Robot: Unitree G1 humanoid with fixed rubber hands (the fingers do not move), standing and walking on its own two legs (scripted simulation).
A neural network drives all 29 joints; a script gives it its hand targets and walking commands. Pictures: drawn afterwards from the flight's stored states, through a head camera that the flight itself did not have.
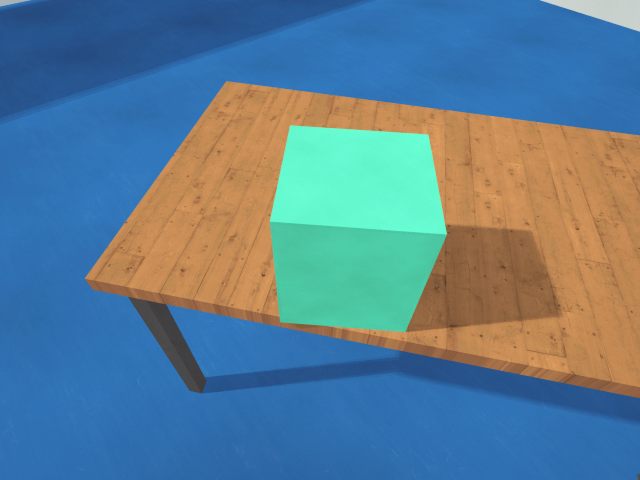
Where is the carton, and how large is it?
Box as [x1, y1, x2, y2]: [270, 125, 446, 331]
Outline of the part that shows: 290,125 270,218 280,321 405,331 446,235 428,135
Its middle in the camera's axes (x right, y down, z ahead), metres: +0.05 -0.01 +0.62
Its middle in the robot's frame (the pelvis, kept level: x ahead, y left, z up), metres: +0.46 -0.04 +0.01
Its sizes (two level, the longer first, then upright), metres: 0.210 0.200 0.250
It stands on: a table, 0.65 m high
